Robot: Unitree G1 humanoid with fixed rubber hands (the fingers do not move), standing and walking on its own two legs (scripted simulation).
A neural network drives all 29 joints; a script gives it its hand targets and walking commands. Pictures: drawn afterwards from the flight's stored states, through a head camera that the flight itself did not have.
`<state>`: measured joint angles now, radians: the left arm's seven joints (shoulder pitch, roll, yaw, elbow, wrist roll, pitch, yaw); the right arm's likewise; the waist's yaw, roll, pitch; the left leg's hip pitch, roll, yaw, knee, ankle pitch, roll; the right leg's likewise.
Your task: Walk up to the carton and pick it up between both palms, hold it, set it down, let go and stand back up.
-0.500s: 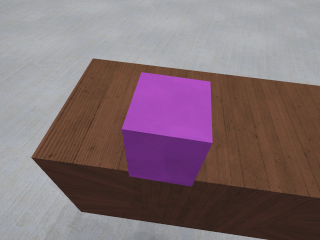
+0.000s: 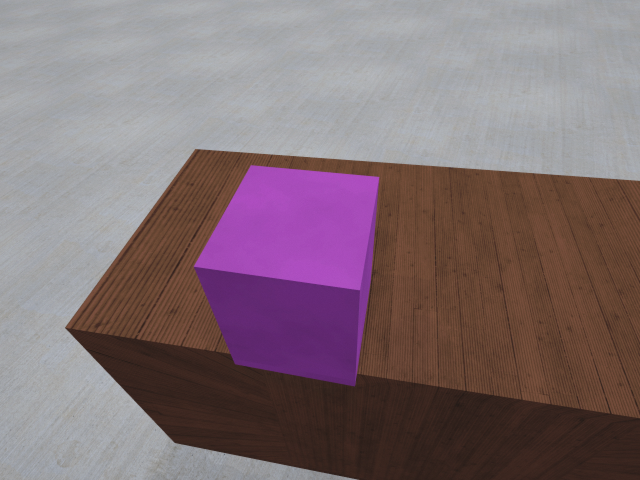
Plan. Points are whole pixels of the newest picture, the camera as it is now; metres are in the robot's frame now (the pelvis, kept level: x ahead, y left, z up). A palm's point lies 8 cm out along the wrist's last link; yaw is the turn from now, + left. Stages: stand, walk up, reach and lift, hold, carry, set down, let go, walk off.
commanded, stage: walk up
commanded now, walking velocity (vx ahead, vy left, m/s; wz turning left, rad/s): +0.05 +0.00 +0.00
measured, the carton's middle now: (303, 275) +0.43 +0.05 +0.00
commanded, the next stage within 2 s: none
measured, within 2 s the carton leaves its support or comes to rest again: neither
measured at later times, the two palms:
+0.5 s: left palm out of the picture -0.02 +0.21 -0.14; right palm out of the picture -0.04 -0.18 -0.15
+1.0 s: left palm out of the picture -0.01 +0.31 -0.15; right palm out of the picture +0.02 -0.16 -0.14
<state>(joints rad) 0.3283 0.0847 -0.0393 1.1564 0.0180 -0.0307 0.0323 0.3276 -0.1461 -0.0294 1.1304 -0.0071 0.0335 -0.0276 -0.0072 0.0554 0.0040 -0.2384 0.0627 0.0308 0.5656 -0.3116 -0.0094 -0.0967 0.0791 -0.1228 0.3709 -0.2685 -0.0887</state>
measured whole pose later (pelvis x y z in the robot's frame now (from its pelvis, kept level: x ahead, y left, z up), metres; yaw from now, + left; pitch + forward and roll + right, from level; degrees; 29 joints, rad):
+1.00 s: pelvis +0.02 +0.08 +0.00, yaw -5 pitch +0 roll -1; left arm 0.34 0.15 0.02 1.14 0.03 -0.01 0.05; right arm 0.24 -0.18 -0.07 1.06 0.00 0.01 -0.04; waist 0.01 0.02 0.05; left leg -0.28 0.08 0.01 0.52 -0.24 -0.06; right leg -0.16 -0.02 0.00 0.47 -0.31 0.03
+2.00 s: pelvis +0.02 +0.03 +0.00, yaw -6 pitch -1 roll -2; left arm 0.30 0.11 0.00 1.13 0.02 -0.01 0.05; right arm 0.24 -0.13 -0.04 1.12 0.00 0.01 -0.03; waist -0.01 0.00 0.03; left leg -0.19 0.03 0.04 0.49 -0.28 0.01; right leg -0.15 0.03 -0.06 0.43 -0.28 -0.02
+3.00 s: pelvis +0.01 +0.09 +0.00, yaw -10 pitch -2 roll +0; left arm 0.28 0.15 0.03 1.15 0.01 0.02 0.04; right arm 0.32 -0.08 -0.02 1.11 -0.01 -0.01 -0.05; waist 0.01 -0.07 0.01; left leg -0.14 -0.02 0.07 0.42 -0.25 0.04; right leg -0.16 -0.07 0.03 0.41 -0.22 0.06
